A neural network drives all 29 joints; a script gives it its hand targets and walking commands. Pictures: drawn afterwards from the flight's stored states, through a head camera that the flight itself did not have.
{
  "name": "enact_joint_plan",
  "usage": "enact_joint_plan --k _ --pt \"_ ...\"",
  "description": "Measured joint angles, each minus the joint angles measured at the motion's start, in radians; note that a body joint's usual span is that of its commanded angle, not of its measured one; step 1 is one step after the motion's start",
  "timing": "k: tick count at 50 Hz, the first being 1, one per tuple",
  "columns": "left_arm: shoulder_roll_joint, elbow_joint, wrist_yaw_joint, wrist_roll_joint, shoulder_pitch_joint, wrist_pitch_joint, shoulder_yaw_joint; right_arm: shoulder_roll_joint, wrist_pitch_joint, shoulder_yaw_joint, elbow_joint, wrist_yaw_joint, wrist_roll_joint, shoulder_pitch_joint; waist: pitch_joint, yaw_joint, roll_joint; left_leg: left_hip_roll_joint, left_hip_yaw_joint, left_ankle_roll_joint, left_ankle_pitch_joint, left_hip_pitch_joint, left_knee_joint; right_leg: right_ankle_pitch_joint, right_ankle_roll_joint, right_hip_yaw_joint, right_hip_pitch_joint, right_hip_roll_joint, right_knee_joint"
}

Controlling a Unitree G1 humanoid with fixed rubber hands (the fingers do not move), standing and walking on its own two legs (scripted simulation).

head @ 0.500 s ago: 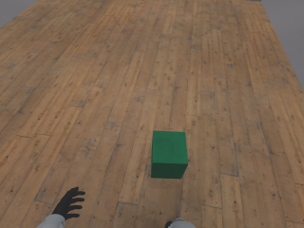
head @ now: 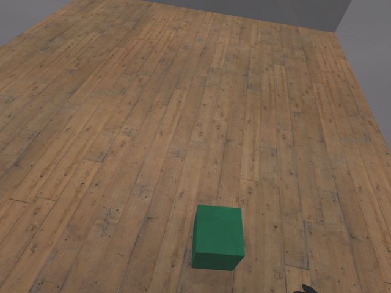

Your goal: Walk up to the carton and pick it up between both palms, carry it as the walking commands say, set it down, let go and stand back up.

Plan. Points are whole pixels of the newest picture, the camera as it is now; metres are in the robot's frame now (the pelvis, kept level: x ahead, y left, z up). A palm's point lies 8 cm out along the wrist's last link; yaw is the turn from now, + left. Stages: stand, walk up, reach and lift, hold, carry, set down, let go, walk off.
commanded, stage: walk up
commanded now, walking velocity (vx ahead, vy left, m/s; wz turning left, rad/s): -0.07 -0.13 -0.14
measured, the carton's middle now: (215, 238) +0.48 -0.11 -0.65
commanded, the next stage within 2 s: none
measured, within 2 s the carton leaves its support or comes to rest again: neither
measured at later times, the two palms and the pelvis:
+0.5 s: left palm out of the picture +0.10 +0.17 -0.11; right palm out of the picture -0.03 -0.32 -0.14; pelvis -0.01 -0.07 +0.01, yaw -4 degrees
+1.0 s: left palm out of the picture -0.02 +0.23 -0.13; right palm out of the picture +0.00 -0.31 -0.12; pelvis -0.03 -0.03 +0.01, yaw -4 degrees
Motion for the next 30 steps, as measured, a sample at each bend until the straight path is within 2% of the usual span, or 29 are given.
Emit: enact_joint_plan --k 3,7,11,16,19,20,23,26,30 --pt "0.021 -0.025 -0.01 0.007 -0.049 0.031 0.012 -0.006 0.017 -0.005 0.004 -0.005 0.003 0.031 0.017 -0.018 -0.016 0.023 -0.002 -0.008 0.006 0.012 -0.019 0.029 0.017 0.005 -0.098 0.001 0.228" --pt "0.036 -0.034 -0.025 0.011 -0.089 0.05 0.01 -0.009 0.019 -0.011 0.013 -0.003 0.005 0.071 0.015 -0.039 -0.024 0.042 0.001 -0.017 0.026 0.036 -0.064 0.112 0.03 0.011 -0.123 -0.024 0.295" --pt "0.032 -0.039 -0.034 0.005 -0.119 0.061 0.002 -0.012 0.02 -0.012 0.017 0.0 -0.006 0.1 0.012 -0.053 -0.014 0.064 0.011 -0.028 0.04 0.042 -0.085 0.093 0.028 -0.004 -0.08 -0.043 0.171" --pt "0.012 -0.05 -0.041 -0.001 -0.156 0.063 -0.008 -0.029 0.038 -0.024 0.023 0.006 -0.023 0.115 0.007 -0.08 0.016 0.085 0.031 -0.05 0.046 0.023 -0.073 0.071 -0.001 -0.039 -0.001 -0.046 -0.057" --pt "-0.001 -0.051 -0.038 -0.001 -0.168 0.038 -0.016 -0.044 0.051 -0.034 0.035 0.013 -0.02 0.125 0.001 -0.088 0.036 0.087 0.04 -0.073 0.04 0.007 -0.041 0.181 -0.021 -0.067 0.103 -0.044 -0.291" --pt "-0.005 -0.049 -0.035 0.004 -0.169 0.023 -0.018 -0.045 0.054 -0.033 0.041 0.017 -0.014 0.134 -0.004 -0.086 0.033 0.077 0.043 -0.078 0.026 -0.001 -0.016 0.219 -0.026 -0.065 0.138 -0.055 -0.365" --pt "-0.051 -0.026 -0.026 0.014 -0.166 -0.006 -0.037 -0.044 0.079 -0.02 0.074 0.019 0.002 0.148 -0.006 -0.079 0.075 0.032 -0.038 -0.062 -0.146 0.003 0.045 0.22 -0.041 -0.066 0.162 -0.052 -0.377" --pt "-0.078 -0.018 -0.012 0.013 -0.155 -0.022 -0.053 -0.023 0.085 -0.006 0.106 0.02 0.003 0.161 -0.019 -0.081 0.081 -0.023 -0.092 -0.048 -0.159 0.017 0.089 0.235 -0.052 -0.066 0.189 -0.058 -0.417" --pt "-0.099 -0.01 0.001 0.003 -0.159 -0.037 -0.06 0.0 0.077 0.002 0.136 0.011 0.004 0.176 -0.028 -0.075 0.084 -0.051 -0.102 -0.05 -0.167 0.059 0.075 0.244 -0.064 -0.075 0.196 -0.048 -0.431"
